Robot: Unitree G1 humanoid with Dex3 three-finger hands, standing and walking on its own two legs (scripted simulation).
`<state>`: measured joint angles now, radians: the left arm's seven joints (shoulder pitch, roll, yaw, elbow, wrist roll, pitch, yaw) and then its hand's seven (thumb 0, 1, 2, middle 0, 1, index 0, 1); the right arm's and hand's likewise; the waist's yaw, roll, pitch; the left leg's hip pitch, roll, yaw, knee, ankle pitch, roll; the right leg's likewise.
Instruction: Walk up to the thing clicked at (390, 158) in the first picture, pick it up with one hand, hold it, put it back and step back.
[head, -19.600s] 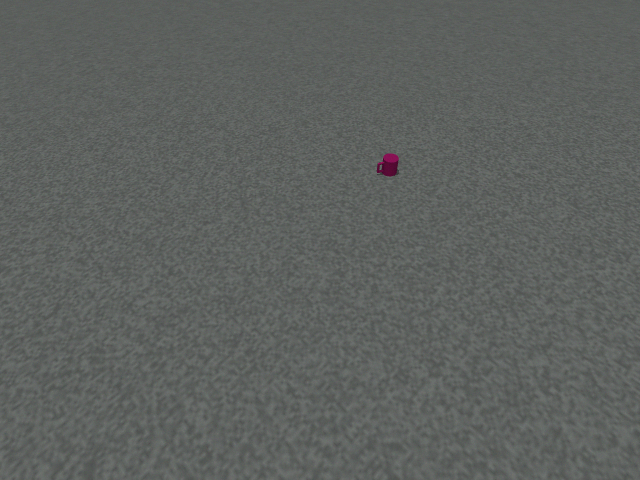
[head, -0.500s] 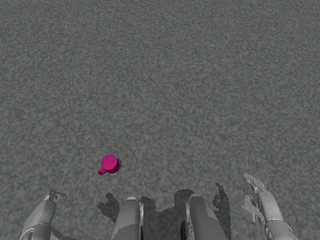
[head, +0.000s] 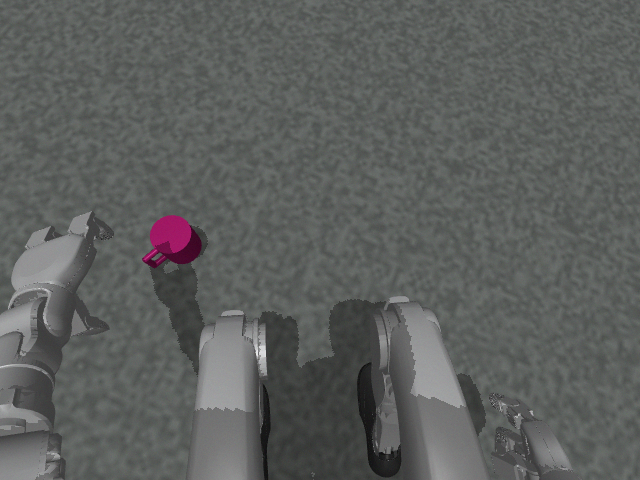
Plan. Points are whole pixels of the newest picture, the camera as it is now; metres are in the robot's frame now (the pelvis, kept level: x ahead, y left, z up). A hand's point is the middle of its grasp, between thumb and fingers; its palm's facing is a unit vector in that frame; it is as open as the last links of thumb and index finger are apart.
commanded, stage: rise first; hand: left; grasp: from above
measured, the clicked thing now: (170, 246) +0.50 +0.29 -0.38
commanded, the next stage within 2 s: approach in 1.18 s
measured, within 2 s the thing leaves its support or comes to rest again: neither
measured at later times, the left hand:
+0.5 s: hand (115, 259) +0.43 +0.32 -0.21, palm faces -0.47 -0.04 -0.88, open 14.0 cm
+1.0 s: hand (133, 248) +0.45 +0.31 -0.25, palm faces -0.45 -0.04 -0.89, open 14.1 cm
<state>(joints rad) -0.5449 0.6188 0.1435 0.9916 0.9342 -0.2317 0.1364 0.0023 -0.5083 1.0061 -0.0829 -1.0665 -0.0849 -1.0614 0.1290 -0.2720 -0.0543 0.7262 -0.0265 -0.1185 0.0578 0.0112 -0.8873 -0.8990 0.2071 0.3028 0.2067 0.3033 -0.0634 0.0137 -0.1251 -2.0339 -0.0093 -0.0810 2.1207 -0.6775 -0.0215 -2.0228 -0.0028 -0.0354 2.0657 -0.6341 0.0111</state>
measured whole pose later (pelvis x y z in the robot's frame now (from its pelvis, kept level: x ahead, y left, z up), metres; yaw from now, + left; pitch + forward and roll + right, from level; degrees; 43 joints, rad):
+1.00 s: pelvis +0.01 +0.01 -0.07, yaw -3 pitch +35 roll -8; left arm -0.87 0.75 0.14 1.39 1.29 -0.27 0.41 0.00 -0.52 1.01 -0.09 -1.00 -0.09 -1.00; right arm 0.14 -0.26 0.02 0.75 -0.13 -0.04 0.14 0.00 -0.91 -0.90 0.21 0.30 0.21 0.30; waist -0.20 -0.01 -0.07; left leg -2.28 -0.02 -0.11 2.37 -0.72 0.00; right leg -2.23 0.00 -0.05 2.28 -0.67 0.04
